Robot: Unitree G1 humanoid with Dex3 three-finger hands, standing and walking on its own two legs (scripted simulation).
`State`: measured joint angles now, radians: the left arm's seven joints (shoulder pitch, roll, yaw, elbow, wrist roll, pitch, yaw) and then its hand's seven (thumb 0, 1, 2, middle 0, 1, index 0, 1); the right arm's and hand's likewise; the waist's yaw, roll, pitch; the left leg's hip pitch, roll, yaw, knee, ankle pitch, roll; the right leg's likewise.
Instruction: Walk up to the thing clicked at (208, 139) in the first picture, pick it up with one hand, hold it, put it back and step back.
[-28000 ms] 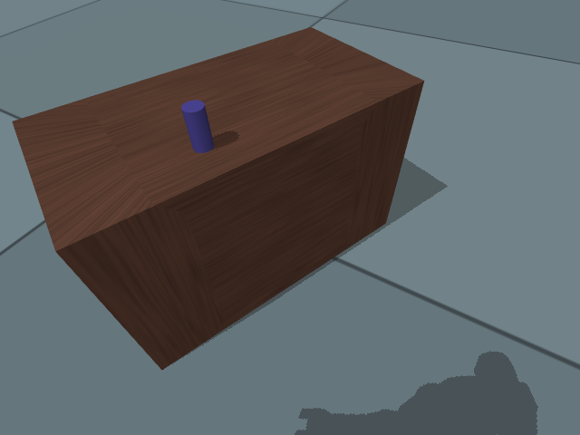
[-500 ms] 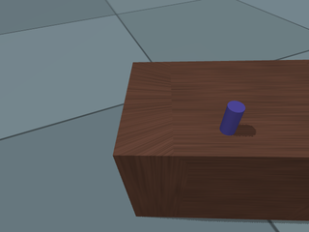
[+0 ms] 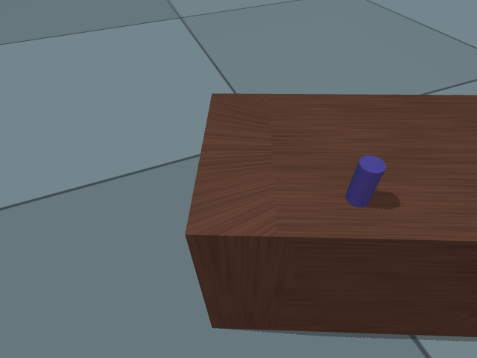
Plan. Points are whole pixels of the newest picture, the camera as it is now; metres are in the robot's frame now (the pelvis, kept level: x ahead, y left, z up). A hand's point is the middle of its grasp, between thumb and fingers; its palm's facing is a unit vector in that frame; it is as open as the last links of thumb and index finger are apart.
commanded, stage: stand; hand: right
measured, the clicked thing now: (364, 182) +0.49 -0.25 -0.02
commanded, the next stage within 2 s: step back in 1.66 s
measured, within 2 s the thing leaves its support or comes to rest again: neither
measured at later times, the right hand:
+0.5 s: hand out of the picture +0.09 -0.25 -0.16, palm faces -0.03 +0.94 -0.35, open 7.4 cm
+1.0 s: hand out of the picture +0.08 -0.25 -0.16, palm faces -0.03 +0.94 -0.35, open 7.4 cm
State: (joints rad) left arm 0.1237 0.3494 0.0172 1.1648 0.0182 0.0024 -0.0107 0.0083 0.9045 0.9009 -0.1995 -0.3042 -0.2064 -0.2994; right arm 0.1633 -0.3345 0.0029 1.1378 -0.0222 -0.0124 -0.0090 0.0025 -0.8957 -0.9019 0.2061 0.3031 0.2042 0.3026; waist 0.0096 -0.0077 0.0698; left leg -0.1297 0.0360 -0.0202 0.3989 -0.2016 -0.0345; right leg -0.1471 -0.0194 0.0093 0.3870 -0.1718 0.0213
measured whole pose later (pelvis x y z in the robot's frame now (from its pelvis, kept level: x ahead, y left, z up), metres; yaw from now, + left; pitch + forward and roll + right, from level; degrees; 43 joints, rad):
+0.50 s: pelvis +0.02 +0.01 +0.00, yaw +0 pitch -3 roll +0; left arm 0.11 0.34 0.00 1.16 0.02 0.00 -0.01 0.01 0.90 0.90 -0.20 -0.30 -0.21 -0.30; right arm 0.11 -0.35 0.00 1.14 -0.01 -0.01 -0.01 0.00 -0.90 -0.90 0.21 0.30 0.20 0.30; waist 0.01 0.00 0.07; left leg -0.10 0.03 -0.01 0.36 -0.20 -0.03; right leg -0.12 -0.03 0.01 0.36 -0.18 0.03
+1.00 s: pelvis +0.02 +0.00 +0.00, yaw +0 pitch -3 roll +0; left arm 0.11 0.35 0.01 1.15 0.01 0.00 -0.01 0.01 0.90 0.90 -0.20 -0.30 -0.21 -0.30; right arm 0.13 -0.35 0.00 1.14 -0.01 -0.01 0.00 0.00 -0.90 -0.90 0.21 0.30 0.20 0.30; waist 0.00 0.00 0.07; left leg -0.10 0.03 -0.02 0.34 -0.20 -0.03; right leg -0.12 -0.03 0.01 0.34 -0.17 0.03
